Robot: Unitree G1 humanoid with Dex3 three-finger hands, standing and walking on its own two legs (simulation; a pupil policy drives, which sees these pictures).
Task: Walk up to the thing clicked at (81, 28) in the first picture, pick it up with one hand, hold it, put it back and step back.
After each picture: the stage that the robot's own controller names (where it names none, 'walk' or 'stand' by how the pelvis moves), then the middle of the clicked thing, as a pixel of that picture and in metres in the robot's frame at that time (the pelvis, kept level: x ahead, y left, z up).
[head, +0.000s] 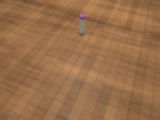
stand; (82, 24) +1.73 -0.02 -0.65
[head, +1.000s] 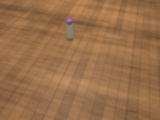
walk; (69, 28) +1.58 +0.24 -0.65
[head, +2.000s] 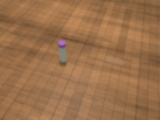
walk; (62, 51) +1.12 +0.25 -0.64
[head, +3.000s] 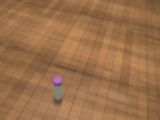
walk; (57, 88) +0.74 +0.16 -0.63
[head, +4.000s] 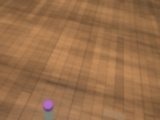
walk; (48, 111) +0.53 +0.16 -0.64
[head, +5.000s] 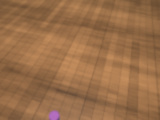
stand; out of the picture +0.47 +0.18 -0.65
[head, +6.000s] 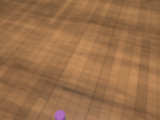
stand; out of the picture +0.46 +0.15 -0.64
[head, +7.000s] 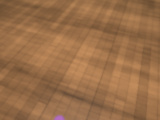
stand; out of the picture +0.44 +0.16 -0.66
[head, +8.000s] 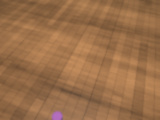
stand; out of the picture +0.45 +0.17 -0.66
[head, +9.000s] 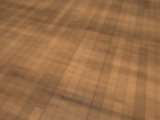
stand; out of the picture +0.41 +0.16 -0.66
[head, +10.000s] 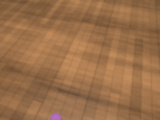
stand; out of the picture +0.42 +0.17 -0.66
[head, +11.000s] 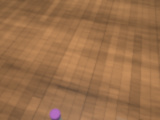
stand; out of the picture +0.44 +0.19 -0.65
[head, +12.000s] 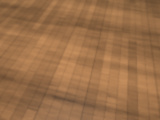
stand; out of the picture +0.38 +0.18 -0.65
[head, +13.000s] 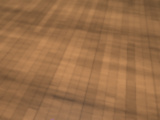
stand; out of the picture +0.42 +0.19 -0.66
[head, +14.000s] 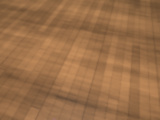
stand; out of the picture +0.42 +0.18 -0.66
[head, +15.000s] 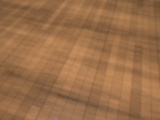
stand; out of the picture +0.42 +0.17 -0.66
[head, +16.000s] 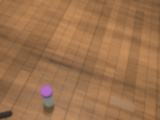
go down; (47, 96) +0.47 +0.15 -0.56
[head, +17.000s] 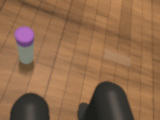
go down; (25, 47) +0.55 +0.15 -0.27
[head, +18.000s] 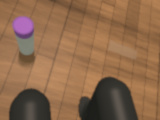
close in; (25, 38) +0.55 +0.14 -0.27
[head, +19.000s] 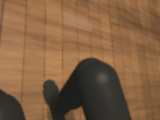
close in; out of the picture +0.55 +0.20 -0.19
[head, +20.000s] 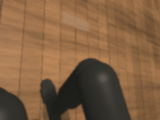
lift; out of the picture +0.52 +0.18 -0.19
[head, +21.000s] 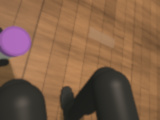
lift; (5, 47) +0.43 +0.16 -0.17
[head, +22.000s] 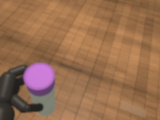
lift; (43, 94) +0.31 +0.12 +0.02
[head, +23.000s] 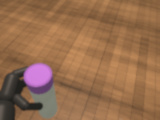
hold; (44, 95) +0.31 +0.13 +0.02
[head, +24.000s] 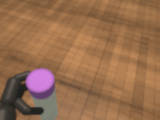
hold; (45, 99) +0.30 +0.13 +0.01
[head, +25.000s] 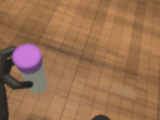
crouch; (33, 73) +0.39 +0.14 -0.04
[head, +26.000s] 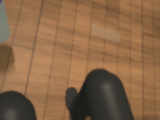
lower; out of the picture +0.54 +0.14 -0.09
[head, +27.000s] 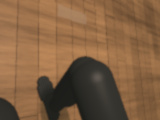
lower; out of the picture +0.51 +0.18 -0.20
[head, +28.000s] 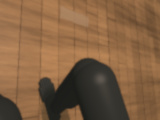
lower; out of the picture +0.50 +0.18 -0.20
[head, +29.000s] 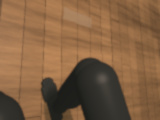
lower; out of the picture +0.50 +0.17 -0.20
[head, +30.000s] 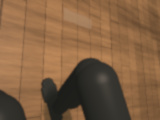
lower; out of the picture +0.49 +0.17 -0.19
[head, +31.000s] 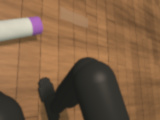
open; (6, 30) +0.52 +0.03 -0.28
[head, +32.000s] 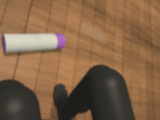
stand; (36, 42) +0.50 +0.00 -0.30
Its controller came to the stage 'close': yes
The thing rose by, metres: 0.67
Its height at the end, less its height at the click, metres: -0.09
